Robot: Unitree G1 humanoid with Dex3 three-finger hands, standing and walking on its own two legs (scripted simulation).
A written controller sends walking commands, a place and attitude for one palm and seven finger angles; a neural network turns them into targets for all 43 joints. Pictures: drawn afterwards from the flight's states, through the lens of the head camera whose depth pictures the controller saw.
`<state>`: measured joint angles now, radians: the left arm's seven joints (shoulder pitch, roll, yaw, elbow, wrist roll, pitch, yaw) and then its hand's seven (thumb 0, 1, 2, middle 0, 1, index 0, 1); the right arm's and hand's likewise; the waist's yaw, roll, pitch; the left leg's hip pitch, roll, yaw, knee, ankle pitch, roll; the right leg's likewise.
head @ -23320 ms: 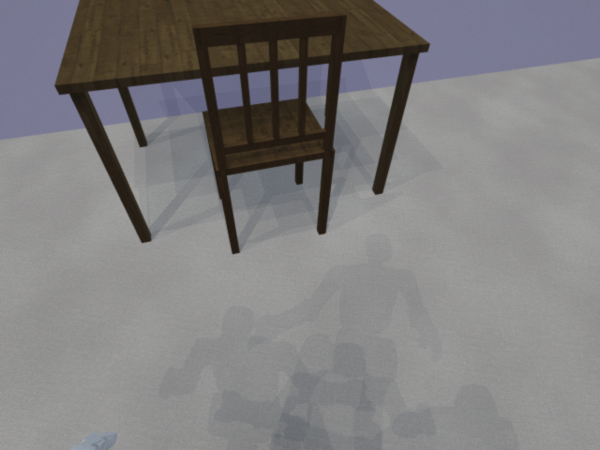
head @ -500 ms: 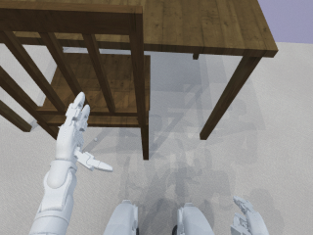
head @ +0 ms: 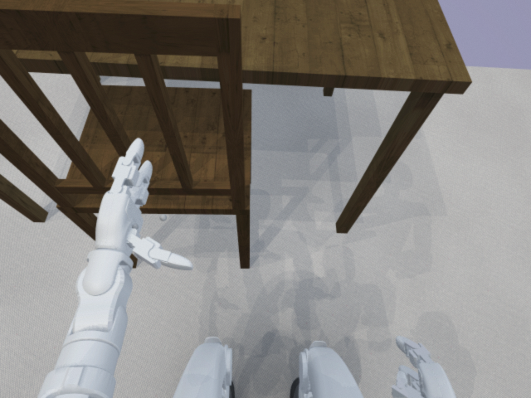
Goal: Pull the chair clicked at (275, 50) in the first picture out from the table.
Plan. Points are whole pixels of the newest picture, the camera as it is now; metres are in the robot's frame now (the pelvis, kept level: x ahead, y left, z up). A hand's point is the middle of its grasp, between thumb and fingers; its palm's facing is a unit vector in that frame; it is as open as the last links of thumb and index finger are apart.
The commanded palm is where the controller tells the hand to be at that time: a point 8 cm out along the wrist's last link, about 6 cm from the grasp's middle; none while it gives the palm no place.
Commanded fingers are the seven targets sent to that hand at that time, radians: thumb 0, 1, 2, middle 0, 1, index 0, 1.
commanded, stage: push the fingers through the gap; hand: left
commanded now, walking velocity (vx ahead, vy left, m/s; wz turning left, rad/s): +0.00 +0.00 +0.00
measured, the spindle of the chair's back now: (116, 133) +0.50 +0.25 +0.04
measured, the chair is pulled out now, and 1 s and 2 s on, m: -0.02 -0.02 -0.01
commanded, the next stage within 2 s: hook a spindle and tug to test in 1.28 s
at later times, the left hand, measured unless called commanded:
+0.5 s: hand (173, 185) +0.42 +0.15 +0.02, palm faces -0.01 -1.00 -0.04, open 16.9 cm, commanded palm +0.40 +0.20 +0.02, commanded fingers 0.00 -0.50 0.30 -0.06 -0.08 -0.06 -0.08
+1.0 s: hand (177, 162) +0.46 +0.15 +0.02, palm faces +0.00 -1.00 -0.03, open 16.9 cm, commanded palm +0.43 +0.20 +0.02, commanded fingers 0.00 -0.50 0.30 -0.06 -0.08 -0.06 -0.08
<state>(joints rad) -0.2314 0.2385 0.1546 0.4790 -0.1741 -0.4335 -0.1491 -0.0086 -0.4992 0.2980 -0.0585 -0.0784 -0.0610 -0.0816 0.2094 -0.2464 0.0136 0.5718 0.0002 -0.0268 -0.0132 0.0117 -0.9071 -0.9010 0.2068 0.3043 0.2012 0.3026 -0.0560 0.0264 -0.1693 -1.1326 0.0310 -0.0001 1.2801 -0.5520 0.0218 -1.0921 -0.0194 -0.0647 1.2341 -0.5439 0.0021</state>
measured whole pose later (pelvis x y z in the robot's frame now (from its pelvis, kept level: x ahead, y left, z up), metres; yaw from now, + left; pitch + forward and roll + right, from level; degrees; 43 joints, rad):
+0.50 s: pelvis +0.00 +0.00 +0.00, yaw -1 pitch +25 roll -2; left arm -0.45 0.27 0.22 0.71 -0.14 -0.46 -0.13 -0.01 -0.50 0.30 -0.06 -0.08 -0.06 -0.08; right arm 0.26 -0.25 0.01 0.60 -0.01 0.01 0.00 0.01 -0.91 -0.90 0.21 0.30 0.20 0.30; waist -0.09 0.03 -0.16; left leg -1.15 0.04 0.01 1.27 -0.54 0.02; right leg -1.12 -0.01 -0.05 1.23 -0.53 0.00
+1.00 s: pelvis +0.00 +0.00 +0.00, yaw -1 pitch +26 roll -3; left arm -0.66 0.32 0.29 0.92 -0.11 -0.50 -0.14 -0.01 -0.50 0.30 -0.06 -0.08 -0.06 -0.08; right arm 0.28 -0.25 0.01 0.62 -0.02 0.05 0.01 0.01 -0.91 -0.90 0.21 0.30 0.20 0.30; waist -0.13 0.03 -0.16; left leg -1.20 0.04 0.01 1.29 -0.54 0.02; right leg -1.17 -0.01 -0.05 1.24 -0.53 0.00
